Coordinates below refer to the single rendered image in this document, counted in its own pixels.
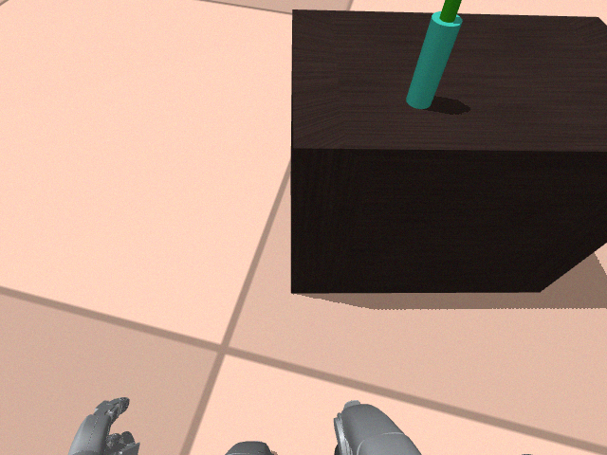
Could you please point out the left robot hand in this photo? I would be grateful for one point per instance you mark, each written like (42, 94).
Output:
(93, 433)

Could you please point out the bottle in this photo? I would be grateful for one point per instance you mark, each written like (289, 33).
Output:
(440, 37)

